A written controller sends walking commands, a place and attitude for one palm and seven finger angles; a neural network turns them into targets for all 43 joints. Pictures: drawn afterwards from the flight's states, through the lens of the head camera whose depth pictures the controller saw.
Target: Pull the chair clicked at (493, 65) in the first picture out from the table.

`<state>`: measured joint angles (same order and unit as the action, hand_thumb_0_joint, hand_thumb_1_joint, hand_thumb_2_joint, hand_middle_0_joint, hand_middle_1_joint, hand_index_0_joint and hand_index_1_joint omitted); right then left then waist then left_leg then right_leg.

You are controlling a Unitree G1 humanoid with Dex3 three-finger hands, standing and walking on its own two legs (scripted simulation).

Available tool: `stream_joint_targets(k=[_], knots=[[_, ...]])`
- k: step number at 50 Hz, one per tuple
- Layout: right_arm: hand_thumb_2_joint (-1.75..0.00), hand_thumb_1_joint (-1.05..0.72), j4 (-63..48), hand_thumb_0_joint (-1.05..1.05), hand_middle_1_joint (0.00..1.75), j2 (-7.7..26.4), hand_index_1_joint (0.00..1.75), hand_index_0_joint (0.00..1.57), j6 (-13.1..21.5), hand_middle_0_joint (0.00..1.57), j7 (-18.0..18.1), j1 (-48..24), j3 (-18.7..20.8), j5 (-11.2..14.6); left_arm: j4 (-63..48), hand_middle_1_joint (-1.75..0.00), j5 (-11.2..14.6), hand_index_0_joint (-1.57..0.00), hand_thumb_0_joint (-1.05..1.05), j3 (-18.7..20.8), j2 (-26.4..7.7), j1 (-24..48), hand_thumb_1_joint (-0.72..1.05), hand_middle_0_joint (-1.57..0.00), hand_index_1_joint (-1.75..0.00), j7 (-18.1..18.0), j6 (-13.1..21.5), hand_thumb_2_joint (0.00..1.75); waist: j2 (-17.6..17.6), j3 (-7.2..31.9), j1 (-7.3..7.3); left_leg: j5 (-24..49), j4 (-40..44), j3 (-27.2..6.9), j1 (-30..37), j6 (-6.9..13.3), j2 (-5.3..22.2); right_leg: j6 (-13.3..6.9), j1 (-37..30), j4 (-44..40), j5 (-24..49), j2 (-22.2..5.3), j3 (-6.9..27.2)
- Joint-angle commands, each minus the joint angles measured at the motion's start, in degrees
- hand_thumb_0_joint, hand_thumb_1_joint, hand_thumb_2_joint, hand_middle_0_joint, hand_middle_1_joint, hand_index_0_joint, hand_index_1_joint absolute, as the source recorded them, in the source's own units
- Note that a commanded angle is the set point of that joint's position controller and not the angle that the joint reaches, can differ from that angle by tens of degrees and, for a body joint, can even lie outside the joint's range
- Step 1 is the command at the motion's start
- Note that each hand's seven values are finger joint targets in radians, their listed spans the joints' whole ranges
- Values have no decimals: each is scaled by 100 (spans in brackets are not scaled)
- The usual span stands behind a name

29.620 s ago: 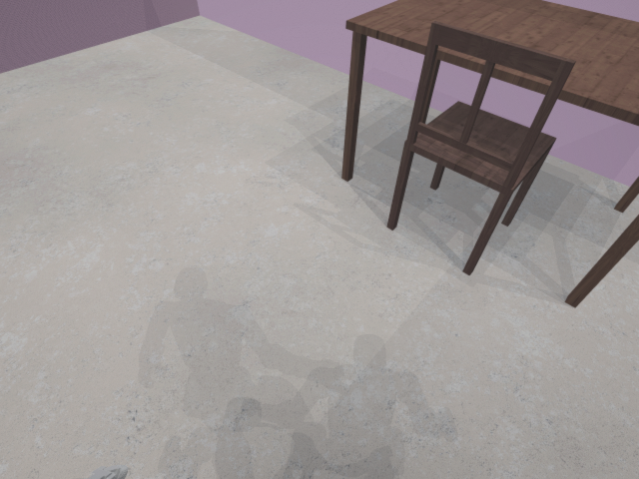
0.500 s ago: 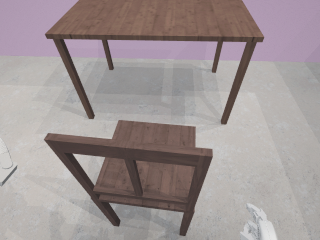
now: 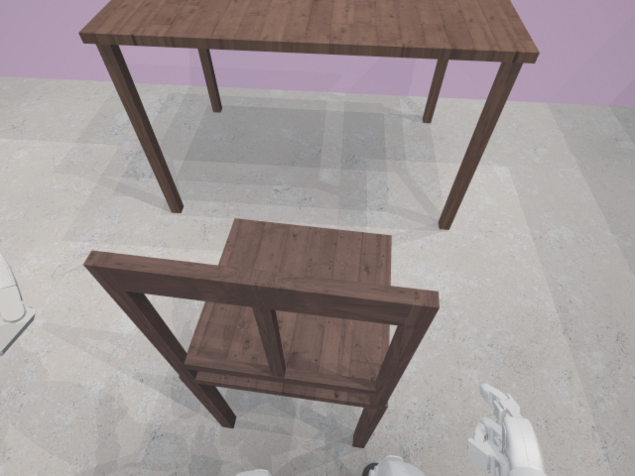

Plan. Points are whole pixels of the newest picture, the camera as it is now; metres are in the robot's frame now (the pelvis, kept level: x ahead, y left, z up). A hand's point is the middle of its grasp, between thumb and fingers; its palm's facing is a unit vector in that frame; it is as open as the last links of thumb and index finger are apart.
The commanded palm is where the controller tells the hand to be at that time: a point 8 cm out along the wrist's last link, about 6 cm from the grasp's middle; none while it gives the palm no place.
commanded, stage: step back with the hand held close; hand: left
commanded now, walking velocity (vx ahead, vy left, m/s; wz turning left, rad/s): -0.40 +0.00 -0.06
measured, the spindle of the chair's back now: (272, 343) +0.31 +0.09 -0.08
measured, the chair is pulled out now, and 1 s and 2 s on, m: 0.68 0.68 0.68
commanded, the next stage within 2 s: stop stepping back and stand still in 0.68 s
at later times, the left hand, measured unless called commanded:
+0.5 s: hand (24, 374) +0.17 +0.24 +0.18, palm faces +0.27 -0.76 -0.59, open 7.4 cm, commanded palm +0.10 +0.29 +0.20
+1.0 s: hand out of the picture +0.03 +0.25 +0.17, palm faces +0.36 -0.80 -0.48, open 7.4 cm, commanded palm -0.02 +0.29 +0.20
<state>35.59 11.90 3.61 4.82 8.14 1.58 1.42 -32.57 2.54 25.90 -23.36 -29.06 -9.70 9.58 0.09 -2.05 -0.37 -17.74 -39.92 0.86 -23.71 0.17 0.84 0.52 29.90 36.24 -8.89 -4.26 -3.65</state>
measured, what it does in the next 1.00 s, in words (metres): walks backwards: right foot, then left foot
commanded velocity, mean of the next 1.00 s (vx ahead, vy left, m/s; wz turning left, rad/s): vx -0.24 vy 0.01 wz -0.01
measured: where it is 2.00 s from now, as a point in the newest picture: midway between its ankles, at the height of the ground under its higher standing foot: outside the picture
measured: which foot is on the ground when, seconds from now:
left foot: down 0.00-0.26, up 0.28-0.48, down 0.50-0.72, up 0.74-0.98, down 1.00-1.00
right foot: down 0.00-0.00, up 0.02-0.18, down 0.20-1.00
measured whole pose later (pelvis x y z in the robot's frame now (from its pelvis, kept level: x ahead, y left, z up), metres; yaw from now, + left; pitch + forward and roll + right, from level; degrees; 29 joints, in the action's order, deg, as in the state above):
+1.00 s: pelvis -0.17 -0.01 +0.01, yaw -2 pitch -1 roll +0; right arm 36.4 14.1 5.6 5.8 15.2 0.7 0.9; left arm -29.6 2.7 22.9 -25.2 -34.1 -9.0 6.6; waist -1.7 0.2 -1.1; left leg -24.5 -31.6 4.5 -9.7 2.2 0.5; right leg -0.7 24.5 30.3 -9.3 -2.6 -5.4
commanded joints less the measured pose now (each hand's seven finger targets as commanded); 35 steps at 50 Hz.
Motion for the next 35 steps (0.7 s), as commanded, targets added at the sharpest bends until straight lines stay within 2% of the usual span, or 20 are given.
stream_joint_targets(k=[1,3,5,7,10,11,12,13,14,17,19,21,23,24,25,27,28,31,33,35], knots=[[-90,-90,-1015,0,30,553,30,20,337,20,88,-533,261,-32,-1444,-30,57,-20,0,1011,-1066,-437,90,-20,-30,-162,433,90,1501,1014,-18,758,2093,-1701,-435,859,1834,100,-784,1751,-1572,307,365],[-90,-90,-902,0,30,529,30,20,485,20,63,-425,274,-134,-1568,-30,60,-20,0,986,-1011,-240,90,-20,-30,-153,517,90,1604,664,2,1221,2014,-1446,-791,994,1930,47,-613,2644,-1948,405,626],[-90,-90,-711,0,30,497,30,20,609,20,12,-103,358,-123,-1794,-30,102,-20,0,827,-924,-127,90,-20,-30,-107,576,90,1420,909,71,3707,1224,-963,945,785,1598,53,-77,1351,-1812,277,458],[-90,-90,-700,0,30,557,30,20,782,20,-92,16,355,-90,-1832,-30,120,-20,0,668,-856,-279,90,-20,-30,-50,605,90,1596,1260,130,4376,818,-795,1954,444,1422,-85,-245,-226,-1063,174,240],[-90,-90,-632,0,30,558,30,20,828,20,-88,-94,211,-121,-1424,-30,111,-20,0,680,-897,-317,90,-20,-30,71,604,90,991,1078,147,2947,285,-696,1472,197,1189,-134,-1289,-1935,1030,40,82],[-90,-90,-616,0,30,543,30,20,795,20,-77,-124,205,-134,-1239,-30,75,-20,0,853,-1142,-258,90,-20,-30,80,625,90,239,1108,95,1948,-197,-297,932,75,902,-309,-1650,-1751,2447,-452,411],[-90,-90,-656,0,30,478,30,20,733,20,-61,-71,250,-104,-1102,-30,57,-20,0,858,-1225,-202,90,-20,-30,75,616,90,-770,1303,49,667,-984,110,139,-154,371,-816,-2088,-1343,4331,-1285,1465],[-90,-90,-719,0,30,547,30,20,711,20,-61,-128,410,-13,-912,-30,147,-20,0,685,-1012,-293,90,-20,-30,95,553,90,-1718,1427,145,-1222,-2015,-42,-466,-200,-108,-1234,-2482,-1244,5290,-1738,1792],[-90,-90,-776,0,30,548,30,20,674,20,-54,-182,462,4,-775,-30,167,-20,0,923,-1211,-638,90,-20,-30,89,544,90,-1565,1601,220,-1702,-2846,-379,-800,-161,-123,-1409,-2760,-1138,5452,-1953,1784],[-90,-90,-831,0,30,197,30,20,391,20,13,-596,151,-25,-597,-30,95,-20,0,1001,-1076,-955,90,-20,-30,95,516,90,-700,1270,147,-1775,-2567,-401,-1248,-175,157,-1233,-2878,-808,5121,-1639,1168],[-90,-90,-955,0,30,254,30,20,265,20,31,-808,69,24,-852,-30,95,-20,0,1167,-1259,-840,90,-20,-30,37,550,90,-636,1222,96,-1639,-1139,-164,-848,-130,239,-965,-2796,-521,5277,-1361,943],[-90,-90,-1016,0,30,294,30,20,182,20,104,-546,39,33,-1285,-30,145,-20,0,1119,-1242,-1025,90,-20,-30,24,543,90,-736,1381,26,-336,805,241,50,-157,74,-648,-2675,-273,4595,-952,708],[-90,-90,-946,0,30,382,30,20,227,20,153,-439,160,23,-1849,-30,198,-20,0,1012,-1281,-912,90,-20,-30,-7,655,90,1,1410,29,2045,2011,114,1537,-3,530,-218,-1751,267,2414,-530,375],[-90,-90,-911,0,30,511,30,20,332,20,148,-398,323,21,-2047,-30,217,-20,0,1081,-1383,-917,90,-20,-30,-78,698,90,1132,1473,62,4087,1736,-813,2453,418,1588,54,-436,842,-221,-152,272],[-90,-90,-836,0,30,513,30,20,485,20,83,-131,395,-16,-2099,-30,199,-20,0,994,-1280,-1019,90,-20,-30,-85,774,90,1572,1576,100,5437,1417,-1233,2592,861,2233,104,186,1856,-2206,216,531],[-90,-90,-621,0,30,475,30,20,735,20,-19,-147,443,-69,-1495,-30,161,-20,0,1081,-1124,-1090,90,-20,-30,-11,817,90,1460,1243,86,5377,1379,-700,2135,930,2075,69,388,2682,-2232,405,606],[-90,-90,-644,0,30,541,30,20,766,20,-38,-184,413,-137,-1781,-30,189,-20,0,1183,-1299,-820,90,-20,-30,-2,757,90,1954,1167,68,5174,1361,-646,1732,906,2009,124,136,2402,-2165,250,614],[-90,-90,-511,0,30,516,30,20,864,20,-94,-126,386,-135,-1674,-30,122,-20,0,1192,-1299,-156,90,-20,-30,2,692,90,1828,672,55,3845,1144,-462,1182,557,1819,-74,-611,638,-1361,26,516],[-90,-90,-625,0,30,586,30,20,866,20,-141,-28,350,-55,-1257,-30,114,-20,0,992,-1096,-353,90,-20,-30,75,532,90,1314,689,107,1618,657,-344,570,297,1550,-72,-1605,-511,-25,-35,220],[-90,-90,-683,0,30,507,30,20,844,20,-126,-65,320,-27,-876,-30,82,-20,0,928,-1148,-336,90,-20,-30,167,473,90,-297,386,50,-670,-575,102,-8,12,704,-188,-1645,-1586,981,-574,542]])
